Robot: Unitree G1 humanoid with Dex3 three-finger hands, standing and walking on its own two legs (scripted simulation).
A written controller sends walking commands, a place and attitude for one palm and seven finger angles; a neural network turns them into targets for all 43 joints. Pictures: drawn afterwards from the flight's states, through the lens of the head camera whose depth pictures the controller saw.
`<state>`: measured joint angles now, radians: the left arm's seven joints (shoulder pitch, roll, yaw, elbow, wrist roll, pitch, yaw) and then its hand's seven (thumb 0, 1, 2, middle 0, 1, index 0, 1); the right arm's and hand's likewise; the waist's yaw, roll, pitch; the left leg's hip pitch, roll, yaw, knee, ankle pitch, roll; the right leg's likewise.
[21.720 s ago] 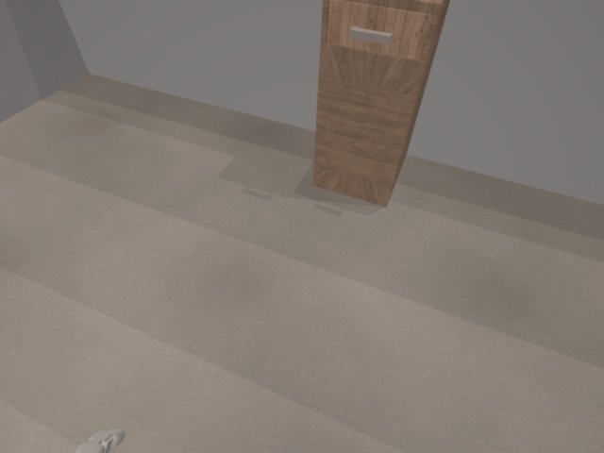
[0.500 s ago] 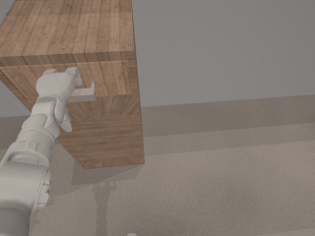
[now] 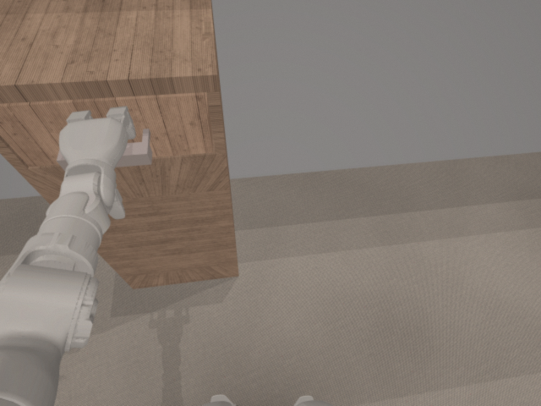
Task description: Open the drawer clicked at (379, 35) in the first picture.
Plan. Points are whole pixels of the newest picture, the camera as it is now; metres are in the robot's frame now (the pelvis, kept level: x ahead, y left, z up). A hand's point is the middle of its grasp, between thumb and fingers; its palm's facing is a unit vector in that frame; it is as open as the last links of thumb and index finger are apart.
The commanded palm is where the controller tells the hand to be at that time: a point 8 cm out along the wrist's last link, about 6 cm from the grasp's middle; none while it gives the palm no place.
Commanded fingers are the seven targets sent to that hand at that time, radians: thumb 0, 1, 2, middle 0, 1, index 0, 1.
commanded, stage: lower the fingers behind the handle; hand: left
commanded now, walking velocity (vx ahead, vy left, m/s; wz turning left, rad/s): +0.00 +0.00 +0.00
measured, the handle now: (108, 146) +0.53 +0.24 +0.04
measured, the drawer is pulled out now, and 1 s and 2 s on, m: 0.00 0.00 0.01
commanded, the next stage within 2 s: close the thumb around the handle in 0.54 s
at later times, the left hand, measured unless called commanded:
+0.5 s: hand (104, 173) +0.49 +0.25 +0.02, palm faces -0.01 -0.04 -1.00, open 13.5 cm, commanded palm +0.48 +0.24 +0.07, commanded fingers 0.00 -0.50 0.30 -0.30 -1.20 -0.30 -1.20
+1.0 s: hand (105, 175) +0.49 +0.25 +0.01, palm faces -0.04 -0.04 -1.00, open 10.1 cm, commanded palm +0.48 +0.24 +0.07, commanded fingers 0.00 0.56 0.76 -0.38 -1.31 -0.38 -1.31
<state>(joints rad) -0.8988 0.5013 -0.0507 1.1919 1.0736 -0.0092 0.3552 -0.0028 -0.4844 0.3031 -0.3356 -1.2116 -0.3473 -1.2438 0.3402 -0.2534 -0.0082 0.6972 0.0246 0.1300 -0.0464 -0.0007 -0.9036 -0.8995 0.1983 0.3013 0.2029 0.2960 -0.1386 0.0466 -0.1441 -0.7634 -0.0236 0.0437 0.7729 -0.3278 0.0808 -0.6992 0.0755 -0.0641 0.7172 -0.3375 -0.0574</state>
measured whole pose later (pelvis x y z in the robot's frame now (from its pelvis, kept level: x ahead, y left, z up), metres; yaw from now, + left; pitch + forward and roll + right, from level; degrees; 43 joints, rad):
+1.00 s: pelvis +0.01 +0.02 -0.01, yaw +0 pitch +20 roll -3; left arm -0.84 0.50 -0.06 1.11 1.08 -0.05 0.35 0.00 0.06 0.54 -0.35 -1.26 -0.36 -1.26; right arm 0.38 -0.25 -0.04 0.70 0.00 0.12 -0.03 0.00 -0.90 -0.90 0.20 0.30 0.20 0.30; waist -0.12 0.06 -0.15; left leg -0.82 -0.03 0.04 0.84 -0.37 0.10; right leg -0.75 0.07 -0.07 0.77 -0.37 -0.04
